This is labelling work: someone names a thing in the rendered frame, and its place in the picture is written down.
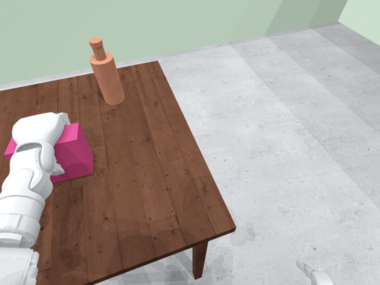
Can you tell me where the robot left forearm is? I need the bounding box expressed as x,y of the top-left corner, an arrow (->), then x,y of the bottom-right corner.
0,139 -> 55,248

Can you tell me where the right robot hand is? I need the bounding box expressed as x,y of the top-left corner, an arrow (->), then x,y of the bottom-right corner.
295,259 -> 333,285

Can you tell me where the sponge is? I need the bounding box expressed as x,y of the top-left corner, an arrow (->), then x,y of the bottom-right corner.
4,123 -> 93,183

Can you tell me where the table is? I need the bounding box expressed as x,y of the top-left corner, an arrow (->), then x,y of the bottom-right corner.
0,61 -> 236,285

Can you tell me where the left robot hand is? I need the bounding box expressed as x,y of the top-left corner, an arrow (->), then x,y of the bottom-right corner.
12,112 -> 71,176

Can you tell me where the robot left upper arm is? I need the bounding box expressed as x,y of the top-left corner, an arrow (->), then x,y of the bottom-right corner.
0,247 -> 39,285

